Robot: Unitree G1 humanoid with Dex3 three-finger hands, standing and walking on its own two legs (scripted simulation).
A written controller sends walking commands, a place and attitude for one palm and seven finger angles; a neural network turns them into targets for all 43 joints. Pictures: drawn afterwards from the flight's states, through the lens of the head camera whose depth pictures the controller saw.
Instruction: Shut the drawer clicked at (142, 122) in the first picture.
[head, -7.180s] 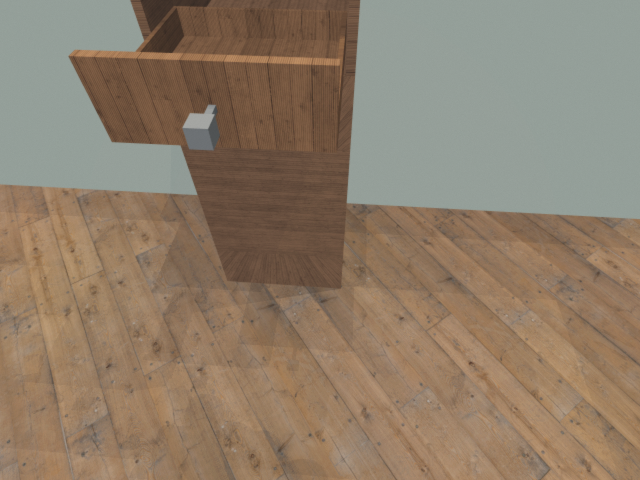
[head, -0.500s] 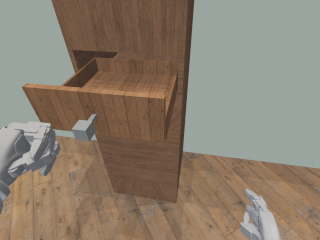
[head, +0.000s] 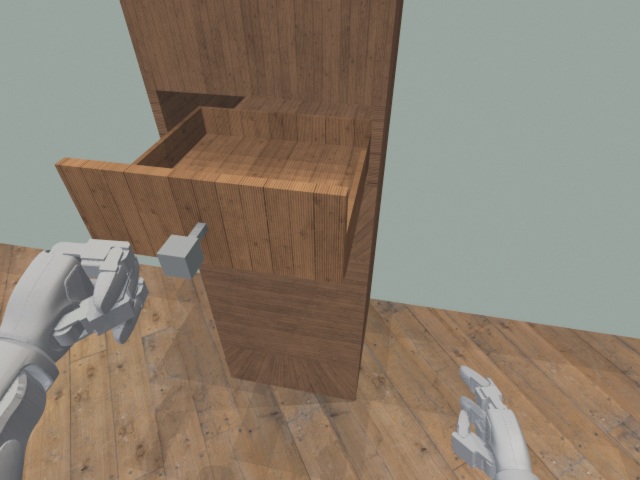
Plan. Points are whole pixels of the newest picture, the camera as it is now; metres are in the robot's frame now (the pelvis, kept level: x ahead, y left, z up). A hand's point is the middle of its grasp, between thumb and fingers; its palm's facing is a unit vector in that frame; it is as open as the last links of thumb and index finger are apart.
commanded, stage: bring the fist close to the handle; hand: left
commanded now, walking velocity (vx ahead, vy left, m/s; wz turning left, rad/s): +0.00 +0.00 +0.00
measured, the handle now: (188, 246) +0.34 +0.22 +0.15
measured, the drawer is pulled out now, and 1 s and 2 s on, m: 0.27 0.27 0.18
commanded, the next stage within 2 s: push the drawer shut in 1.06 s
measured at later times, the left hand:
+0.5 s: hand (172, 314) +0.23 +0.20 +0.16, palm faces +0.02 -1.00 -0.09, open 3.3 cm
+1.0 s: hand (180, 313) +0.24 +0.20 +0.14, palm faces +0.01 -1.00 -0.08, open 3.3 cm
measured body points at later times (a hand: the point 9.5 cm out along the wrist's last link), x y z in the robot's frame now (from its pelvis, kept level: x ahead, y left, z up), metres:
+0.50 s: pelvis +0.01 -0.01 +0.00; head -0.03 -0.03 +0.45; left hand +0.22 +0.25 +0.16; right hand +0.19 -0.23 -0.07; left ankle +0.05 +0.11 -0.73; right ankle -0.02 -0.11 -0.73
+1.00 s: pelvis +0.02 -0.02 +0.00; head -0.01 -0.04 +0.45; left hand +0.23 +0.25 +0.15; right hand +0.20 -0.25 -0.07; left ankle +0.05 +0.11 -0.73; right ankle -0.02 -0.11 -0.73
